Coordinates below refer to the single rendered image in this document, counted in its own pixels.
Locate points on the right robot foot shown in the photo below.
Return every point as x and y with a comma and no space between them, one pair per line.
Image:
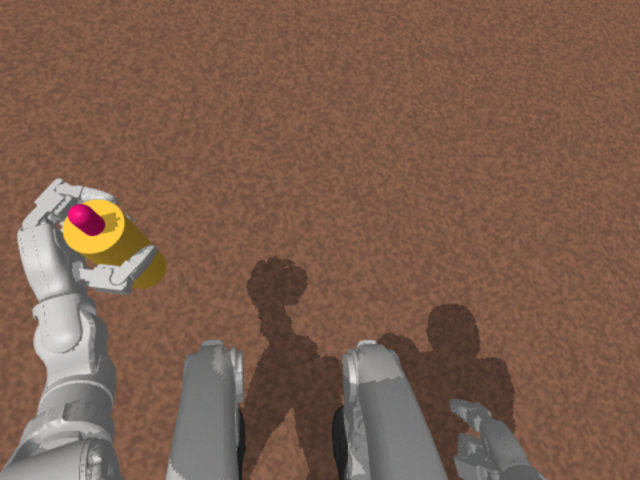
339,441

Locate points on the left robot arm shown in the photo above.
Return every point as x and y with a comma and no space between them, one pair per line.
71,437

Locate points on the left robot hand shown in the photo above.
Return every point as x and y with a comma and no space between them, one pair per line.
52,267

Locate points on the bottle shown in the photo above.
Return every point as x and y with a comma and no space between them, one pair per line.
100,231

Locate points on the right robot hand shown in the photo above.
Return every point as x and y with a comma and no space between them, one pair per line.
488,457

